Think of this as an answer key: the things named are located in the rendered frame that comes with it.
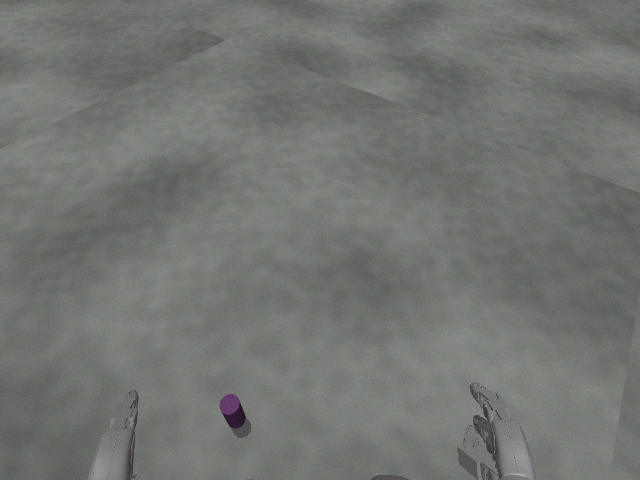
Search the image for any can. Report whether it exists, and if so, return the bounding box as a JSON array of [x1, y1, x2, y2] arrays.
[[219, 394, 246, 429]]

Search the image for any right robot hand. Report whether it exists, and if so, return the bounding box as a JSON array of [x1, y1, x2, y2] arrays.
[[457, 382, 536, 480]]

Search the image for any left robot hand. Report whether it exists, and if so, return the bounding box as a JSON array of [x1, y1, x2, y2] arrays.
[[87, 390, 139, 480]]

